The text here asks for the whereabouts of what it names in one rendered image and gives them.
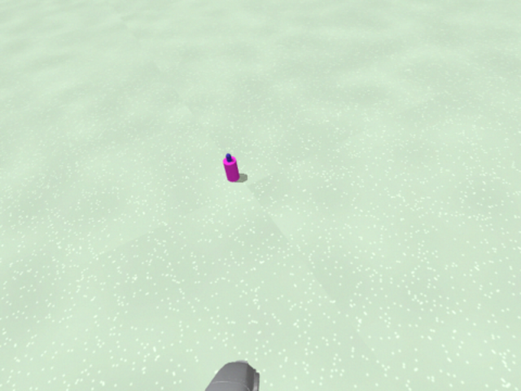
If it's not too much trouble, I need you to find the bottle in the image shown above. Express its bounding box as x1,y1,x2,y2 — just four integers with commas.
223,153,239,182

